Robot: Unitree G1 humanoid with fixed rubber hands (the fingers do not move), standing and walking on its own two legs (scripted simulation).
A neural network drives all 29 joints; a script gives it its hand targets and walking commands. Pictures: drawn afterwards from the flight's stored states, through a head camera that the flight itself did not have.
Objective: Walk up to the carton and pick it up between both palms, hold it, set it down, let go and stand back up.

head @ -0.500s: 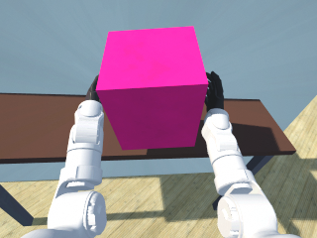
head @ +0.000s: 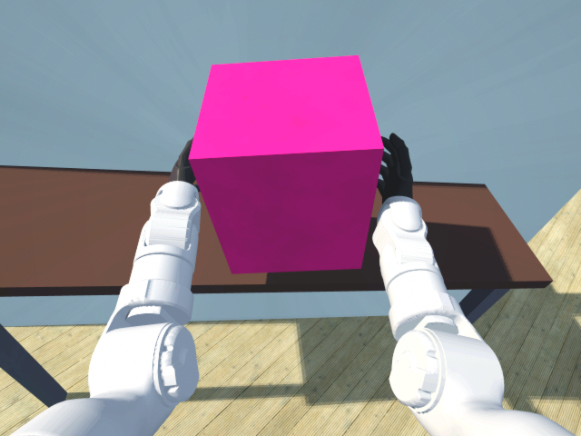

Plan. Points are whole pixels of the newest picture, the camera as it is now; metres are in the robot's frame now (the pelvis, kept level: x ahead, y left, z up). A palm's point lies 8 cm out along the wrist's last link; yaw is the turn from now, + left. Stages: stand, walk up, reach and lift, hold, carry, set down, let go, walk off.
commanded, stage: set down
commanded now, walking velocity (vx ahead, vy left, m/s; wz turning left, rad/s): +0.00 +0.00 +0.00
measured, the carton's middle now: (290, 172) +0.45 +0.01 +0.13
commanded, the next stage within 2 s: none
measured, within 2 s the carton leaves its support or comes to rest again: rests again in 1.62 s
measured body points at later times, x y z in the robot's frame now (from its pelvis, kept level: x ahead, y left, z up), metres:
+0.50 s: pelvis +0.01 +0.00 +0.00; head +0.02 +0.04 +0.45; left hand +0.43 +0.16 +0.09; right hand +0.43 -0.14 +0.12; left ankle +0.05 +0.12 -0.75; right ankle -0.02 -0.12 -0.75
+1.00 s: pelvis +0.02 -0.01 +0.00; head +0.05 +0.02 +0.45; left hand +0.44 +0.16 +0.07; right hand +0.44 -0.14 +0.10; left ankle +0.05 +0.12 -0.75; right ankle -0.02 -0.12 -0.75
